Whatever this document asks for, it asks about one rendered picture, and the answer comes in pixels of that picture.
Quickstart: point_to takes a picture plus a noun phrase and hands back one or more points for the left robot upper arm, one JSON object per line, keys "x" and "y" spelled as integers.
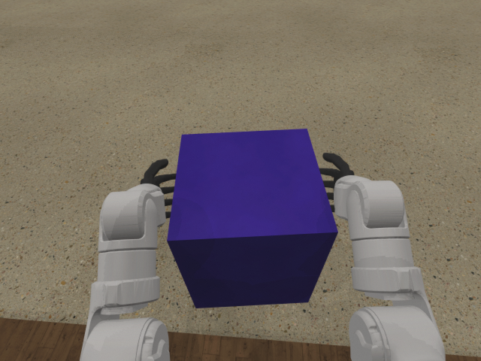
{"x": 136, "y": 339}

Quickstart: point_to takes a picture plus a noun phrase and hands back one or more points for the right robot upper arm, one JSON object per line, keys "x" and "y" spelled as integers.
{"x": 393, "y": 333}

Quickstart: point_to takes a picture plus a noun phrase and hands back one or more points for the right robot hand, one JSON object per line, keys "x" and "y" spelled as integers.
{"x": 336, "y": 174}

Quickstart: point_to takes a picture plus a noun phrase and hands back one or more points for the left robot hand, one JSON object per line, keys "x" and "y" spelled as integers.
{"x": 150, "y": 178}

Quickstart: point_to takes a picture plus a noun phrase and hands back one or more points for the left robot forearm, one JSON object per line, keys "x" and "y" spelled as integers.
{"x": 127, "y": 240}

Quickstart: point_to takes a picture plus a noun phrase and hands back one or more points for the right robot forearm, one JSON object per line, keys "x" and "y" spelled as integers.
{"x": 382, "y": 254}

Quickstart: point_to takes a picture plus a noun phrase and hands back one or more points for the carton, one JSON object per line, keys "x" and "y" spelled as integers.
{"x": 251, "y": 223}

